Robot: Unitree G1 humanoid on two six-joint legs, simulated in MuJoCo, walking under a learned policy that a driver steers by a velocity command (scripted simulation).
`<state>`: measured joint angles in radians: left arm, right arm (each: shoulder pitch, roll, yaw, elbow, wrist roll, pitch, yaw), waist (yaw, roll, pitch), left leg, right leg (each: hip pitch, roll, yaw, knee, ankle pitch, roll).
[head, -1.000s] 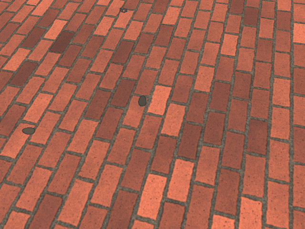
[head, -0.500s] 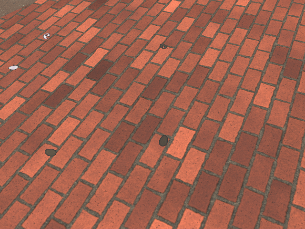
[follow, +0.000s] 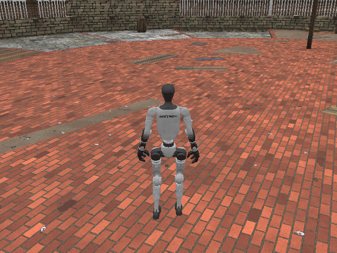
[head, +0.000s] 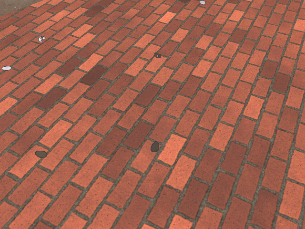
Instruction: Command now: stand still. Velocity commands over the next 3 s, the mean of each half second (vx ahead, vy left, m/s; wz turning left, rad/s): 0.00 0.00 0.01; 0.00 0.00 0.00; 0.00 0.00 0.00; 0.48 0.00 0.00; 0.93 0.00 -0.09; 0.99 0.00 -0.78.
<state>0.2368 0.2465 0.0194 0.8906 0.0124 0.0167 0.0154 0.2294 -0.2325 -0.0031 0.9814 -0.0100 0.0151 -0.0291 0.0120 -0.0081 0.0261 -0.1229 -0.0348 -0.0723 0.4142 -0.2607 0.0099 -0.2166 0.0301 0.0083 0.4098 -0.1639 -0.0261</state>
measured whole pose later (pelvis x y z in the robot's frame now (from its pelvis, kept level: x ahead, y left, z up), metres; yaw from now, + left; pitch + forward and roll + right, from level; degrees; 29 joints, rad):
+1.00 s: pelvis +0.02 +0.01 +0.00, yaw +0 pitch -1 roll +0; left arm 0.27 0.16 0.01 1.15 0.01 0.01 0.04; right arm 0.31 -0.14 0.01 1.15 -0.01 -0.01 -0.05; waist 0.01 0.00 0.03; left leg -0.10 -0.04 -0.07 0.40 -0.28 0.02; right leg -0.20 0.02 0.02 0.41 -0.19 -0.01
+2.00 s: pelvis +0.15 -0.05 +0.00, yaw +0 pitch +2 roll +0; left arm 0.37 0.19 0.06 1.03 0.03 -0.09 -0.01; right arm 0.24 -0.22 -0.06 0.97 -0.04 -0.08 0.04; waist 0.02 0.03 -0.03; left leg -0.50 0.05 -0.01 1.16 -0.22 0.11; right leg -0.17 0.05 -0.08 0.43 -0.30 -0.07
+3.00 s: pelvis +1.02 -0.11 -0.01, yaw -28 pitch +0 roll -1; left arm 0.46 0.28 0.08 0.95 0.01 -0.05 0.00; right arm 0.03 -0.20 0.01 0.68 -0.07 -0.09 0.01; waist 0.06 0.00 0.02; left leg -0.67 0.15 -0.12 1.18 -0.29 -0.06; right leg -0.15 0.23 0.04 0.44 -0.28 -0.20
